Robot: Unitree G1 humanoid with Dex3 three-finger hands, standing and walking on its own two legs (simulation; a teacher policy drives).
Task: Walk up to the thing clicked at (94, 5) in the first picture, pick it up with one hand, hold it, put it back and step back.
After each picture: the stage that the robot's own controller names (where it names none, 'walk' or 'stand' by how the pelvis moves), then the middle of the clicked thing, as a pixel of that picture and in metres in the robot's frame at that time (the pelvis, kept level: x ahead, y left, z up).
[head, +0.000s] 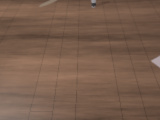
stand; out of the picture +2.32 -0.12 -0.65
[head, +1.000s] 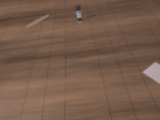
walk; (78, 14) +2.17 +0.20 -0.63
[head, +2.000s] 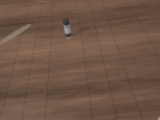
walk; (67, 28) +1.52 +0.31 -0.65
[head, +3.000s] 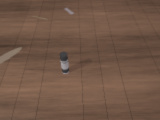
walk; (64, 63) +0.98 +0.25 -0.64
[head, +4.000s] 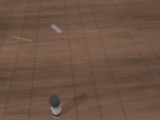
walk; (55, 107) +0.55 +0.20 -0.63
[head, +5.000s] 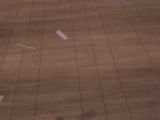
stand; out of the picture +0.38 +0.19 -0.65
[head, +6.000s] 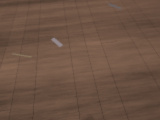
stand; out of the picture +0.36 +0.20 -0.66
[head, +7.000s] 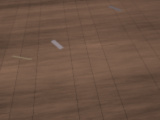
stand; out of the picture +0.34 +0.20 -0.66
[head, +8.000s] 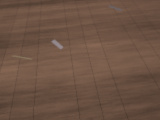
stand; out of the picture +0.34 +0.20 -0.66
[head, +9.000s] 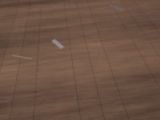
go down; out of the picture +0.34 +0.19 -0.66
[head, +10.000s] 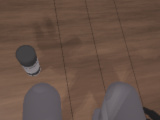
go down; (30, 63) +0.43 +0.21 -0.28
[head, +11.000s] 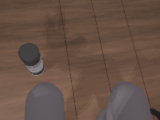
approach; (33, 62) +0.43 +0.22 -0.25
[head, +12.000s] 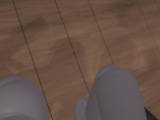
close in; out of the picture +0.41 +0.26 -0.16
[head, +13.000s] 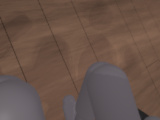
close; out of the picture +0.42 +0.26 -0.16
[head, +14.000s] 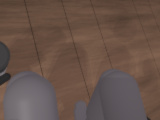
lift; out of the picture +0.35 +0.25 -0.12
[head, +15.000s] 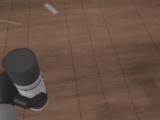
lift; (31, 85) +0.32 +0.18 +0.05
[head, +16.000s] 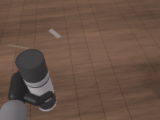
hold; (40, 84) +0.33 +0.16 +0.06
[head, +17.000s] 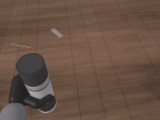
hold; (40, 87) +0.32 +0.16 +0.05
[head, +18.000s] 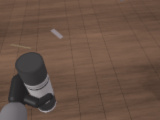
crouch; (39, 86) +0.32 +0.16 +0.05
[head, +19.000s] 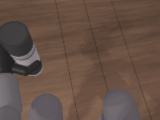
crouch; (25, 54) +0.43 +0.18 -0.04
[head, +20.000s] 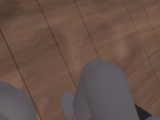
lower; out of the picture +0.43 +0.27 -0.16
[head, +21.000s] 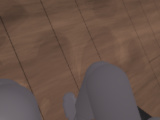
lower; out of the picture +0.42 +0.28 -0.16
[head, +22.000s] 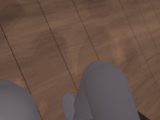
lower; out of the picture +0.43 +0.27 -0.16
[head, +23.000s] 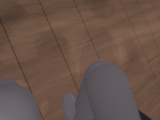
lower; out of the picture +0.42 +0.27 -0.16
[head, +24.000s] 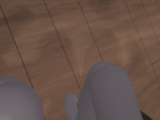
loosen; out of the picture +0.41 +0.27 -0.15
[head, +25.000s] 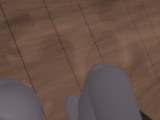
withdraw; out of the picture +0.41 +0.27 -0.16
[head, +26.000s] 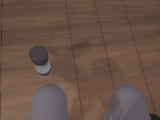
walk; (41, 63) +0.45 +0.21 -0.27
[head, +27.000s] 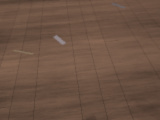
stand; out of the picture +0.37 +0.17 -0.59
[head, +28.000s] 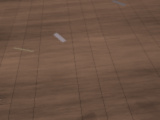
stand; out of the picture +0.38 +0.18 -0.60
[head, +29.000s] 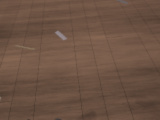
stand; out of the picture +0.38 +0.19 -0.60
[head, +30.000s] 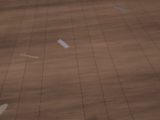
stand; out of the picture +0.39 +0.19 -0.65
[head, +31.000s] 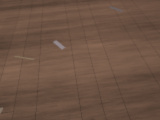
stand; out of the picture +0.36 +0.20 -0.66
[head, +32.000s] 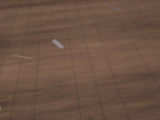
walk; out of the picture +0.36 +0.20 -0.66
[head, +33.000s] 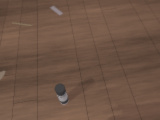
walk; (62, 94) +0.53 +0.20 -0.63
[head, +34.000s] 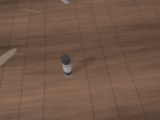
walk; (67, 66) +0.80 +0.18 -0.62
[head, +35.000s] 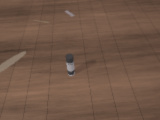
stand; (70, 65) +0.99 +0.18 -0.64
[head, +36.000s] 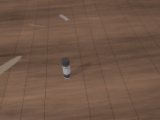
stand; (66, 68) +0.99 +0.19 -0.66
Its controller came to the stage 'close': yes
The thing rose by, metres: 0.69
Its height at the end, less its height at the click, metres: +0.00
